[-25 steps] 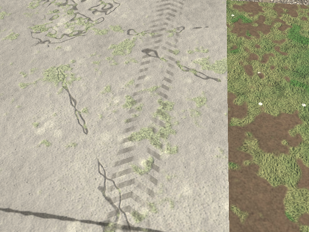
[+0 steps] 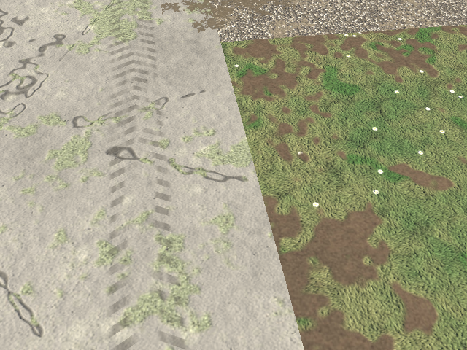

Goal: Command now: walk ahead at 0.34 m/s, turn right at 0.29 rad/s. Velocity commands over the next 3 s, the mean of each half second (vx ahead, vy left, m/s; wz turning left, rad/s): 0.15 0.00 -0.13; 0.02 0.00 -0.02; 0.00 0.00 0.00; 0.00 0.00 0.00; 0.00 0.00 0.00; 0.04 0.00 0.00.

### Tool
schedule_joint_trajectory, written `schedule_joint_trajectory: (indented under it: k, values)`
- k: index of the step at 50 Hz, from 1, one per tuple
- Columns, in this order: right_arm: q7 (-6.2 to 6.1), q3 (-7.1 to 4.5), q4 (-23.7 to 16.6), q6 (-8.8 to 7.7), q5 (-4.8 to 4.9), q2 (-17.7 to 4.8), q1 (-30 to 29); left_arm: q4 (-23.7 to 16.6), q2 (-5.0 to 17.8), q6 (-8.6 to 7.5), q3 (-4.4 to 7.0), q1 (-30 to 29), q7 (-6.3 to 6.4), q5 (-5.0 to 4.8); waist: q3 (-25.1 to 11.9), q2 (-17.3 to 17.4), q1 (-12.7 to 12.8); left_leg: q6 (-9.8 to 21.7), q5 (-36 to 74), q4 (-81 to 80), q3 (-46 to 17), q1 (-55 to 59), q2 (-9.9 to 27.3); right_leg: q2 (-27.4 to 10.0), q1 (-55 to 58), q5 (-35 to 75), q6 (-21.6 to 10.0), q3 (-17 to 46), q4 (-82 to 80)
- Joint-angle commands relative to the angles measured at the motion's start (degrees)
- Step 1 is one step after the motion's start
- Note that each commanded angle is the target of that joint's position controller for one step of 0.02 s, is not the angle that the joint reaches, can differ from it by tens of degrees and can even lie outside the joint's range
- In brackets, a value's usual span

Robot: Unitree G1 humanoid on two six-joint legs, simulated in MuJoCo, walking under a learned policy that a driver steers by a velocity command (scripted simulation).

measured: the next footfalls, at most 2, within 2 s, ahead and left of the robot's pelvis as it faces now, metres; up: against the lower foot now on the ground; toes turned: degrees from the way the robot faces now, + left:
right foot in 0.24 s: +0.23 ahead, -0.14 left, +0.00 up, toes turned -1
left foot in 0.52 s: +0.17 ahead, +0.12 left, +0.00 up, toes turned -2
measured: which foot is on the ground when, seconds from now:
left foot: down 0.00-0.26, up 0.28-0.50, down 0.52-1.00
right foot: up 0.00-0.22, down 0.24-1.00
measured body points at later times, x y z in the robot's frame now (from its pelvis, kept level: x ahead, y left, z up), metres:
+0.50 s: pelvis +0.12 -0.03 -0.01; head +0.14 -0.03 +0.44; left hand +0.30 +0.21 -0.11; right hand +0.22 -0.30 -0.14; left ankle +0.13 +0.12 -0.73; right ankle +0.19 -0.14 -0.74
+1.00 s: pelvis +0.16 +0.00 -0.01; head +0.17 +0.00 +0.44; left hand +0.26 +0.25 -0.14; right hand +0.21 -0.25 -0.15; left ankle +0.13 +0.12 -0.74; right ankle +0.19 -0.14 -0.74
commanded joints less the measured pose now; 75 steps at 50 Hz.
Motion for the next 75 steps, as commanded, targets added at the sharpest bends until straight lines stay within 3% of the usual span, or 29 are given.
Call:
schedule_joint_trajectory:
  k: [1, 3, 6, 8, 10, 11, 12, 13, 14, 15, 16, 18, 20, 23, 25, 26, 27, 28, 30, 34, 45, 60, 75]
  values:
    - [0.01, -1.18, -1.8, -1.02, -0.02, -7.0, -2.1, -4.2, 1.6, -0.51, 0.46, 0.6, 0.19, 0.69, -1.8, 8.3, 2.4, 11.0, 36.2, -9.3, -10.8, 5.8, 14.9, -2.6, -5.1, 2.2, 1.6, 0.3, -7.3]
    - [-0.37, -1.48, -0.8, -0.42, 0.64, -8.7, -2.8, -4.4, 0.1, -0.47, -0.38, -1.0, -0.02, 1.10, -4.0, 8.4, 2.2, 10.7, 40.3, -9.0, -6.6, 5.5, 14.0, -3.0, -1.4, 8.5, 2.0, -1.6, -15.5]
    - [-0.92, -1.51, 1.0, 1.00, 1.28, -9.8, -0.9, -4.7, 0.2, -0.50, -0.60, -5.3, -0.68, 0.68, -5.4, 9.0, 0.1, 9.2, 37.3, -8.5, -3.4, 5.8, 12.7, -1.7, 4.3, 17.6, 1.9, -3.5, -25.2]
    - [-1.00, -1.42, 2.0, 1.69, 1.61, -10.2, 0.5, -5.6, 1.2, -0.49, -0.29, -7.9, -0.99, 0.70, -5.3, 9.0, -0.7, 8.7, 34.2, -6.8, -4.2, 8.0, 13.6, -1.1, 5.4, 18.2, 1.1, -3.4, -29.5]
    - [-1.10, -1.36, 2.5, 2.21, 2.24, -10.4, -0.2, -5.9, 1.9, -0.66, 0.14, -8.0, -1.22, 1.00, -5.1, 9.1, 0.3, 7.6, 30.6, -3.5, -5.1, 8.8, 14.0, -0.4, 8.3, 18.6, -0.5, -3.7, -34.9]
    - [-1.15, -1.18, 2.7, 2.38, 2.59, -10.1, -0.7, -5.2, 2.3, -0.78, 0.47, -6.3, -1.20, 1.31, -5.5, 8.5, 1.5, 6.3, 27.5, -0.9, -5.1, 8.3, 13.0, 0.4, 12.5, 22.2, -1.7, -4.5, -39.8]
    - [-1.14, -0.68, 3.3, 2.25, 2.25, -8.7, 0.9, -4.6, 4.0, -0.82, 1.11, -4.6, -0.80, 1.72, -6.5, 6.9, 1.9, 4.2, 24.9, 3.0, -4.3, 7.0, 10.6, -0.4, 18.2, 29.1, -3.2, -3.4, -43.2]
    - [-1.11, 0.30, 2.6, 1.69, 0.50, -6.3, 1.9, -4.8, 7.8, -0.74, 1.86, -1.5, -0.15, 2.62, -11.4, 1.4, 2.2, 1.1, 13.9, 11.1, -1.7, 1.8, 7.3, -8.7, 28.4, 52.2, -6.2, 4.2, -39.8]
    - [-0.78, 1.93, 3.5, 1.50, -0.33, -2.2, 8.9, -5.0, 7.1, -0.17, 1.12, -1.8, 0.23, 3.31, -16.5, -8.4, -0.5, -2.5, -12.0, 20.7, -0.7, -7.7, 3.5, -19.4, 38.1, 63.6, -15.4, 14.7, -37.5]
    - [-0.77, 1.72, 3.9, 2.51, 0.23, -4.4, 6.7, -4.2, 2.1, 0.27, -0.10, -0.3, -0.16, 2.64, -17.8, -9.2, 2.0, -4.3, -27.9, 26.5, -4.1, -9.9, 4.2, -20.8, 36.1, 57.6, -18.3, 18.7, -39.9]
    - [-0.80, 1.04, 3.1, 3.46, 1.03, -6.8, 4.3, -3.5, 1.4, 0.30, -0.56, -1.3, -0.69, 2.10, -14.5, -7.2, 2.1, -4.9, -29.7, 29.0, -5.1, -12.3, 5.0, -18.7, 33.1, 48.0, -16.9, 17.6, -41.8]
    - [-1.83, 0.48, 3.4, 5.61, 0.78, -7.4, 1.7, -3.4, 3.7, 0.41, -0.04, -6.4, -1.00, 1.85, -9.0, -3.4, 0.8, -5.9, -24.9, 28.2, -5.0, -12.1, 6.2, -15.8, 24.2, 34.5, -13.5, 14.3, -45.2]
    - [-2.54, 0.55, 4.5, 6.94, 0.62, -6.1, 2.9, -3.4, 4.5, 0.75, 0.32, -11.0, -0.69, 2.30, -6.9, -5.0, -1.3, -6.6, -18.7, 23.6, -3.8, -4.9, 5.8, -12.6, 14.7, 28.0, -11.6, 9.8, -47.6]
    - [-2.62, 0.93, 6.2, 7.05, 0.47, -4.0, 3.9, -2.2, 2.6, 1.15, -0.04, -12.0, -0.28, 2.23, -7.5, -5.4, -1.8, -5.9, -7.7, 14.5, -1.7, 2.7, 4.5, -9.7, 11.1, 19.2, -10.4, 5.5, -47.6]
    - [-2.36, 1.10, 6.5, 6.93, -0.34, -3.6, 3.1, -0.8, 1.0, 1.31, -0.57, -11.2, -0.23, 1.68, -6.5, -4.5, -1.9, -4.3, 0.2, 5.7, -0.9, 7.4, 3.8, -7.4, 9.2, 6.6, -7.4, 4.2, -47.0]
    - [-2.29, 1.04, 5.8, 6.89, -1.17, -4.8, 2.0, 0.5, 0.0, 1.23, -0.87, -9.1, -0.30, 1.78, -5.0, -2.7, -1.2, -3.1, 2.7, 3.2, -3.1, 8.2, 5.7, -5.9, 7.7, -0.4, -4.6, 3.8, -46.6]
    - [-2.51, 0.67, 4.9, 6.86, -1.01, -7.4, 0.6, 1.1, 0.2, 1.24, -0.82, -7.9, -0.35, 2.21, -2.0, 1.0, 0.5, -1.2, -0.2, 0.8, -5.6, 5.4, 8.5, -3.7, 7.3, -4.9, -2.4, 2.4, -44.9]
    - [-2.64, 0.00, 5.6, 6.87, -0.12, -9.4, -1.5, 1.1, 0.0, 1.28, -0.66, -6.8, -0.24, 2.10, 0.4, 7.9, 2.6, 0.7, -12.3, -0.5, -5.7, -2.5, 8.2, -0.7, 11.0, -1.2, -0.6, -1.1, -43.8]
    - [-2.61, 0.92, 5.8, 5.90, -0.48, -5.7, -3.2, 1.9, 1.3, 1.28, -0.14, -8.5, 0.47, 1.84, 1.6, 8.6, 1.8, -0.5, -16.8, -3.6, -5.9, -7.9, 7.2, -0.6, 17.1, 5.7, -0.2, -1.9, -40.0]
    - [-2.57, 1.21, 7.5, 4.40, 0.19, -5.2, -1.4, 4.6, 0.9, 1.33, 0.10, -6.7, 0.81, 1.79, -0.3, 6.2, 1.2, -1.7, -7.3, -1.2, -4.6, -3.5, 6.1, -1.2, 18.4, 14.3, -1.1, -1.6, -38.9]
    - [-2.70, 1.59, 11.1, 4.96, 0.56, -4.4, 0.0, 11.7, 1.2, 1.98, 0.46, -4.9, 1.51, 1.09, -1.1, 2.7, 0.8, -1.0, 1.6, 0.0, -3.1, 0.2, 4.7, -1.6, 21.0, 22.1, -0.3, -2.0, -38.3]
    - [-2.83, 1.97, 14.9, 5.18, 0.52, -3.2, 1.8, 19.4, 1.2, 2.77, 0.05, -5.4, 2.24, 0.89, 0.9, 3.2, 1.2, -1.0, 0.8, -2.2, -2.3, 0.9, 3.8, -1.5, 21.4, 19.6, 0.3, -2.4, -40.0]
    - [-3.06, 2.48, 16.9, 5.17, 0.55, -1.9, 5.4, 24.0, 0.3, 2.78, -0.86, -4.3, 2.28, 0.84, 2.3, 2.9, 1.4, -0.9, -2.2, -3.3, -2.0, 0.4, 3.4, -1.3, 20.3, 16.5, 0.6, -2.9, -41.1]
Over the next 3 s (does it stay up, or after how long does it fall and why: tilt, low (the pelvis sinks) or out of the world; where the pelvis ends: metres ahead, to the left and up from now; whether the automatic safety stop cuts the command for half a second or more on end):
stays up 0.19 0.00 -0.01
